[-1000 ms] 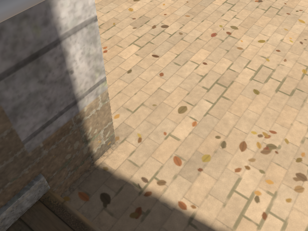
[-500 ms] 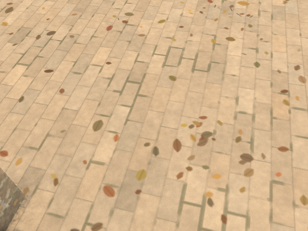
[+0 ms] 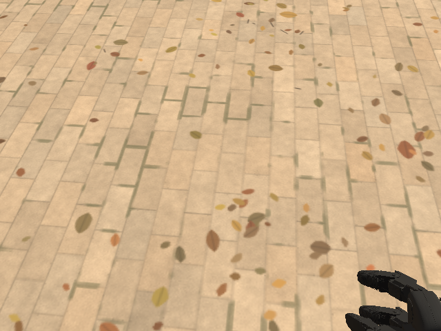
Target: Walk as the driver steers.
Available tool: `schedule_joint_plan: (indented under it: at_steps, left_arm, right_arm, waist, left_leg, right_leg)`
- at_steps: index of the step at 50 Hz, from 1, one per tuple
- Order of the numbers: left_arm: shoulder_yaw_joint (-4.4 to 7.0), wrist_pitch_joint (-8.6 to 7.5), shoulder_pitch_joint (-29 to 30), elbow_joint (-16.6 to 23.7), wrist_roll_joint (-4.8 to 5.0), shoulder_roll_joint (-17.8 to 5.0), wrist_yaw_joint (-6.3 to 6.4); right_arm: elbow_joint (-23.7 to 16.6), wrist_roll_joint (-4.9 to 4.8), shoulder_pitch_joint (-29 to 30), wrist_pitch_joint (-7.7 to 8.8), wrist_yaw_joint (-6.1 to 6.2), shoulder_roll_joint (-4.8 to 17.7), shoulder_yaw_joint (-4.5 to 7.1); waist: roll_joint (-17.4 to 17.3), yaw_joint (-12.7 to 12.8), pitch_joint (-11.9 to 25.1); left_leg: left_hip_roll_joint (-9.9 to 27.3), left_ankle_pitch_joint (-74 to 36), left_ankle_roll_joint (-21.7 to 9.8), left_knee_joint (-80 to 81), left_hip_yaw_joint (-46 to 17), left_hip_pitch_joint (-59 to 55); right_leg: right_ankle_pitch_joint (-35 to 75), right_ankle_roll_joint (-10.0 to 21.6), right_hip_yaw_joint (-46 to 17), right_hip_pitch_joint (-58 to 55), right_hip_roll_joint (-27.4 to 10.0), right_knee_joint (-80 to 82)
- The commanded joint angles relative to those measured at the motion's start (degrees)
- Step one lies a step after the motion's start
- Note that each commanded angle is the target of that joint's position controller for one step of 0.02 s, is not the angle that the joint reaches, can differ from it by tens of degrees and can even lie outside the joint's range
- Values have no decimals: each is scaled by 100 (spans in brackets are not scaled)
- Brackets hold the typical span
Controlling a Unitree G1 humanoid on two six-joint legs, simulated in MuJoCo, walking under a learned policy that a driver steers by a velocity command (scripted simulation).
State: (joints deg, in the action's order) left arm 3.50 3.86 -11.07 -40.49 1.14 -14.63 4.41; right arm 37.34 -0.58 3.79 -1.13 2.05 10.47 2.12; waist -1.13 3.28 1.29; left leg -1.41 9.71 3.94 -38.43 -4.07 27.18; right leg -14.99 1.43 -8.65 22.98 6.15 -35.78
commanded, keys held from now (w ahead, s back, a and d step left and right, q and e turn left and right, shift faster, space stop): e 0.26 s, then no key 0.74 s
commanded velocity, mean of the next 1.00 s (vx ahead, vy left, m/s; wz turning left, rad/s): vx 0.00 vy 0.00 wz -0.29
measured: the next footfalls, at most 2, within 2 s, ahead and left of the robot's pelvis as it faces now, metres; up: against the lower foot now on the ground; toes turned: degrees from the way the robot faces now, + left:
right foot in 0.40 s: +0.08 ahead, -0.14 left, +0.00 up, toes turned -13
left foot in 0.70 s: +0.15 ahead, +0.11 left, +0.00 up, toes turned -15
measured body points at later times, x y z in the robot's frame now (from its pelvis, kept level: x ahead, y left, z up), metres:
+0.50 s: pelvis +0.05 -0.04 +0.00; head +0.07 -0.06 +0.45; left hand +0.30 +0.14 -0.08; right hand +0.10 -0.33 -0.12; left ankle +0.06 +0.12 -0.68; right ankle +0.04 -0.13 -0.72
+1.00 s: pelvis +0.10 -0.03 +0.00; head +0.11 -0.04 +0.45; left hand +0.28 +0.17 -0.12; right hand +0.12 -0.31 -0.12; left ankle +0.11 +0.12 -0.72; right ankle +0.04 -0.13 -0.72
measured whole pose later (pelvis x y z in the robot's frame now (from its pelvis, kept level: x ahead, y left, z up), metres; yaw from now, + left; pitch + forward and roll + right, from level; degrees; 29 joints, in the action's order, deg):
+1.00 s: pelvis +0.10 -0.03 +0.00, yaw -15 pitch +0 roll +0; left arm 4.1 1.5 -10.5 -46.9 -0.1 -10.2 -0.3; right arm 49.1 0.3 -12.3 -0.4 0.5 12.6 3.7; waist -0.5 -0.7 -0.6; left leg 3.5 20.1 3.2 -33.4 -1.1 13.4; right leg -20.3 1.3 -1.7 12.7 2.5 -32.9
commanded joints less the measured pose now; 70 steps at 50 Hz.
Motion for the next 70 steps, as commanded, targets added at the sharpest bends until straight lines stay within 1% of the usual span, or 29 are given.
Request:
schedule_joint_plan:
  at_steps: [1, 2, 3, 4, 6, 8, 12, 15, 17, 19, 20, 21, 22, 23, 24, 25, 26, 27, 29, 32, 34, 36, 37, 38, 39, 40, 43, 51, 70]
  left_arm:
    - [87, -81, -148, 474, -99, -137, -64]
    - [79, -161, -222, 816, -58, -72, -83]
    - [258, -303, 37, 886, -28, -657, -143]
    - [396, -285, 268, 780, 3, -946, -144]
    - [447, -77, 168, 648, -71, -961, -139]
    - [355, 6, 59, 677, -39, -643, -265]
    - [101, -31, 667, 930, -17, -171, -404]
    - [91, -112, 734, 1034, 33, -259, -493]
    - [129, -126, 512, 963, 36, -294, -534]
    - [172, -136, 120, 766, -7, -247, -523]
    - [222, -157, -6, 813, -20, -445, -471]
    - [321, -205, 74, 929, -135, -1036, -412]
    - [211, -271, -188, 843, -334, -656, -446]
    - [150, -346, -99, 785, -376, -491, -467]
    - [115, -390, 53, 676, -285, -349, -464]
    - [120, -380, 251, 657, -183, -358, -446]
    - [128, -369, 475, 656, -136, -363, -420]
    - [157, -368, 556, 617, -154, -429, -419]
    - [147, -383, 730, 562, -162, -302, -412]
    - [117, -382, 577, 383, -163, -153, -412]
    - [80, -385, 533, 263, -151, -48, -438]
    - [87, -409, 231, 140, -234, 28, -497]
    - [113, -431, 76, 111, -254, -6, -548]
    - [150, -446, 181, 62, -198, -117, -563]
    - [164, -449, 330, 57, -156, -152, -556]
    - [144, -410, 419, 66, -125, -48, -524]
    - [145, -313, 298, -45, -141, 35, -500]
    - [160, -309, 177, -429, -105, -35, -420]
    - [148, -318, -39, -1383, -69, -93, -280]
  right_arm:
    - [-52, 188, -1141, 122, -68, 1000, 416]
    - [120, 258, -1571, 92, -82, 1284, 512]
    - [61, 259, -1608, 161, -123, 1274, 545]
    - [-24, 235, -1322, 177, -91, 977, 480]
    - [-156, 91, -567, 76, -10, 663, 364]
    - [-128, 101, -430, 17, 50, 768, 352]
    - [-6, 77, -923, -43, 159, 1078, 404]
    - [58, 14, -1261, -24, 141, 1383, 470]
    - [66, -45, -1250, -20, 91, 1374, 451]
    - [182, -53, -1518, -28, 37, 1137, 363]
    - [227, 49, -1712, 3, -18, 937, 295]
    - [-98, 255, -1635, 81, -99, 537, 140]
    - [-267, 92, -1045, 141, -74, 833, 204]
    - [-250, 9, -942, 116, -41, 1138, 295]
    - [-110, 42, -1082, 58, -2, 1062, 303]
    - [18, 94, -1230, 11, 44, 1011, 309]
    - [94, 123, -1332, -27, 57, 1007, 327]
    - [200, 105, -1464, -27, 52, 867, 305]
    - [318, 76, -1556, -5, 12, 674, 255]
    - [301, 70, -1303, 27, -19, 614, 217]
    - [353, 97, -1388, 61, -68, 599, 196]
    - [417, 185, -1588, 73, -124, 843, 247]
    - [482, 149, -1576, 67, -138, 1052, 312]
    - [474, 120, -1462, 90, -159, 1048, 349]
    - [503, 117, -1431, 121, -156, 964, 343]
    - [577, 107, -1454, 127, -176, 981, 346]
    - [702, 95, -1522, 154, -197, 790, 291]
    - [936, 81, -1572, 139, -115, 806, 287]
    - [1581, 48, -1693, 87, 10, 707, 273]
  waist:
    - [131, -516, 910]
    - [-1538, -380, 1213]
    - [-1431, -493, 1212]
    - [-1081, -497, 805]
    - [-801, -178, 396]
    - [-598, -17, 253]
    - [-739, -362, 355]
    - [-955, -464, 463]
    - [-990, -410, 460]
    - [-630, -277, 491]
    - [-175, -272, 578]
    - [1477, -532, 687]
    - [1581, -142, 1034]
    - [1097, -158, 808]
    - [978, -287, 725]
    - [854, -382, 650]
    - [832, -480, 600]
    - [758, -571, 572]
    - [741, -644, 606]
    - [776, -518, 627]
    - [693, -635, 575]
    - [374, -533, 600]
    - [-42, -358, 468]
    - [-161, -427, 261]
    - [-160, -489, 172]
    - [-166, -449, 201]
    - [-153, -409, 239]
    - [93, -414, 55]
    - [119, -391, -229]
  left_leg:
    - [1359, -1262, -675, 1097, -854, -2661]
    - [2486, -2451, -1766, 1254, -2409, -3567]
    - [2827, -1406, -2299, 1701, -3255, -3324]
    - [2483, -779, -2120, 1767, -2622, -2967]
    - [1869, -336, -1605, 1811, -1463, -1949]
    - [1474, -193, -1445, 1931, -676, -1157]
    - [1505, -2, -1458, 1923, -30, -1129]
    - [1718, 501, -1433, 1925, -52, -955]
    - [1802, 520, -1355, 1691, -104, -985]
    - [1650, 319, -1018, 1086, 120, -707]
    - [1470, 546, -585, 427, 404, -149]
    - [833, 1814, 64, -1335, 1082, 1034]
    - [693, 2573, 125, -1769, 175, 1146]
    - [729, 2506, 157, -2123, 5, 1195]
    - [782, 2339, 166, -2185, -68, 1204]
    - [793, 2106, 163, -2089, -70, 1147]
    - [796, 1753, 172, -1915, -57, 850]
    - [707, 1393, 170, -1820, 11, 422]
    - [658, 1022, 133, -1206, 109, -133]
    - [536, 872, 118, -233, 224, -567]
    - [540, -53, 36, 781, 221, -1203]
    - [811, -1124, -56, 934, 15, -1830]
    - [848, -1047, -155, 768, 57, -1937]
    - [787, -716, -204, 787, 69, -1678]
    - [753, -621, -204, 866, 60, -1511]
    - [743, -707, -183, 890, 89, -1362]
    - [670, -682, -178, 870, 175, -1381]
    - [588, -816, -197, 852, 222, -1544]
    - [454, -663, -147, 1115, 372, -1775]
  right_leg:
    - [-1108, 352, -1175, 897, -496, -717]
    - [-2751, -95, -512, 2419, 345, -2159]
    - [-2480, -353, -571, 3128, 95, -3405]
    - [-1976, -435, -535, 3259, -53, -4029]
    - [-1080, -534, -263, 2782, -305, -4274]
    - [-362, -563, 250, 2107, -369, -4094]
    - [58, -588, 807, 1502, -621, -2385]
    - [-365, -427, 954, 640, -623, -1429]
    - [-491, -209, 1065, 145, -524, -558]
    - [85, 29, 1286, -982, -270, 733]
    - [994, 162, 655, -1853, -670, 940]
    - [2762, 784, -1402, -2462, -2160, 1048]
    - [3127, 1696, -2100, -2056, -2812, 1306]
    - [3163, 1764, -1795, -1967, -2639, 1279]
    - [3052, 1541, -1411, -1904, -2361, 1179]
    - [2872, 1319, -1141, -1760, -2151, 1151]
    - [3008, 1181, -840, -1454, -1987, 1158]
    - [3030, 1109, -642, -1062, -1837, 1266]
    - [2991, 951, -244, -895, -1599, 1315]
    - [2843, 877, -188, -1097, -1517, 1253]
    - [2292, 724, -222, -1024, -1462, 1223]
    - [1128, 378, -157, -888, -1160, 1162]
    - [789, 270, -103, -649, -975, 1222]
    - [733, 204, 52, -698, -823, 1164]
    - [854, 185, 157, -789, -778, 1048]
    - [1041, 172, 284, -1001, -720, 874]
    - [1327, 178, 312, -1162, -723, 760]
    - [1539, 112, 365, -1152, -735, 684]
    - [1475, -19, 482, -1319, -747, 926]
